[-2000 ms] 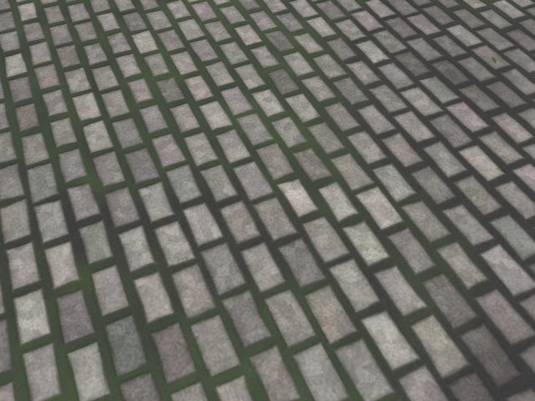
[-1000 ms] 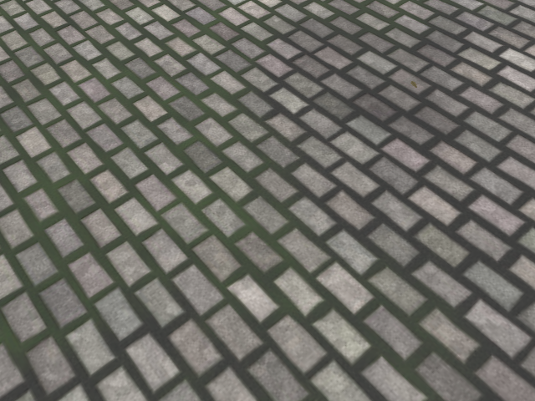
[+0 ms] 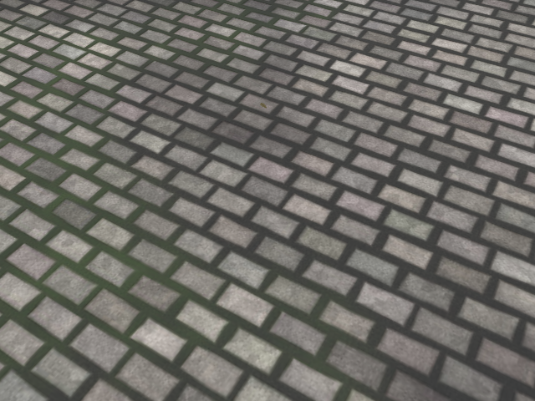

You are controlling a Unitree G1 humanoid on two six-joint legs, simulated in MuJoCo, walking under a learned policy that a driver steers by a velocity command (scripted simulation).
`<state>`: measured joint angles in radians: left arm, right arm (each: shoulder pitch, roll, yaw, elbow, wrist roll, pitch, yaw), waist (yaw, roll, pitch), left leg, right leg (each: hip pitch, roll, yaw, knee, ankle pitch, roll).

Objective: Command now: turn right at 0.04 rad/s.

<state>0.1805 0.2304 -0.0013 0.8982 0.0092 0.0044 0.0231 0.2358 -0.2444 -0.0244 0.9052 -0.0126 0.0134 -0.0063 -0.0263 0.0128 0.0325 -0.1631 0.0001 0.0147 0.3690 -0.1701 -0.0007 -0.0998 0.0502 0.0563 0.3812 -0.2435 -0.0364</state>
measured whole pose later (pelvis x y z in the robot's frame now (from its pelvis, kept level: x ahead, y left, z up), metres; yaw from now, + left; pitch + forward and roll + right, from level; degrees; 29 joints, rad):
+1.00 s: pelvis +0.06 +0.03 -0.01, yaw +0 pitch +0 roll -1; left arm 0.43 0.21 0.04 1.14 0.01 -0.02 0.03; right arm 0.29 -0.19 -0.02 1.08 -0.02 -0.05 0.00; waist 0.02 -0.03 -0.01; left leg -0.25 -0.01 0.07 0.54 -0.34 0.07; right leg -0.07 0.03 0.07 0.45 -0.38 -0.04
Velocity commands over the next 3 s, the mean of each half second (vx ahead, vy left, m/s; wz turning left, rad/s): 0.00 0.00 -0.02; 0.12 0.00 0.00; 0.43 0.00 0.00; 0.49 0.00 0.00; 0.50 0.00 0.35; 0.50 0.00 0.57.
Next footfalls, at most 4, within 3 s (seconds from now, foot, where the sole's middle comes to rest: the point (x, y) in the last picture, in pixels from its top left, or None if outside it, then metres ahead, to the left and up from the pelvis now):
1.46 right None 0.45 -0.02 -0.78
2.00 left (226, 318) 0.77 0.14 -0.78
2.54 right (275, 230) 1.08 0.00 -0.78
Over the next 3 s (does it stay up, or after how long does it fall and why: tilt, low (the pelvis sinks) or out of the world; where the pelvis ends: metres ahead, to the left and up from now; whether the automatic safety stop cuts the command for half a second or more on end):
stays up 1.10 0.13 -0.01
